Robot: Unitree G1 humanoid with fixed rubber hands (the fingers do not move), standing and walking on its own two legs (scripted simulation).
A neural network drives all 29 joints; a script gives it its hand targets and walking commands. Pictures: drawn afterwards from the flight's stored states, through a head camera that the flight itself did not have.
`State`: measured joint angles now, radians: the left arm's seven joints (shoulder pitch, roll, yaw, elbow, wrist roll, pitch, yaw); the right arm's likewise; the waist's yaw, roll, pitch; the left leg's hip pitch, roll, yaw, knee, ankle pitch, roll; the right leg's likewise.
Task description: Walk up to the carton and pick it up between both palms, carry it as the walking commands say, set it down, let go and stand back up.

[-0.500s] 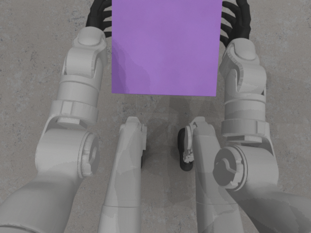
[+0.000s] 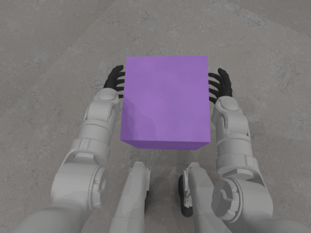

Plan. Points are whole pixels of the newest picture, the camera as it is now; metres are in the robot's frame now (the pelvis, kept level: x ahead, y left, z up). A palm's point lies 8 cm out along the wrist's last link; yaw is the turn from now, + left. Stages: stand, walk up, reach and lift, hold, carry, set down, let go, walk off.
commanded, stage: reach and lift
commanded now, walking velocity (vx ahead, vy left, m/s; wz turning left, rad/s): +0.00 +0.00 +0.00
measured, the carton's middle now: (166, 110) +0.43 -0.01 -0.10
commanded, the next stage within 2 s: none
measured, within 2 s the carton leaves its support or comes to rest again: neither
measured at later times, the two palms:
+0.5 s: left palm (106, 81) +0.43 +0.12 +0.07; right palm (245, 90) +0.40 -0.16 +0.08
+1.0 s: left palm (89, 78) +0.40 +0.14 +0.14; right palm (260, 73) +0.40 -0.15 +0.15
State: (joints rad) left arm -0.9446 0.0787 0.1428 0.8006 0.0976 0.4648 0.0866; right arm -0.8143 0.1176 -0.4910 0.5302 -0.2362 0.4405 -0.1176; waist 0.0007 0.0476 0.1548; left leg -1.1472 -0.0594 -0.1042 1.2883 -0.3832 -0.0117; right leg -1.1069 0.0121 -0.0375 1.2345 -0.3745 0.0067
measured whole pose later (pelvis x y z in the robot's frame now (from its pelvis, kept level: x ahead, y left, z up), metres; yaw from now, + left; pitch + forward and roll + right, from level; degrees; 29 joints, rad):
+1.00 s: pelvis +0.08 +0.00 +0.12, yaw +1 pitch +3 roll -2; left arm -0.40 -0.15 0.26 0.50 0.26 0.56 0.04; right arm -0.38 0.19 -0.37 0.43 -0.32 0.55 -0.04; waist -0.02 0.02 -0.10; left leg -0.44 -0.03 -0.11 0.62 -0.23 0.00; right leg -0.39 0.01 -0.03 0.54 -0.21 0.01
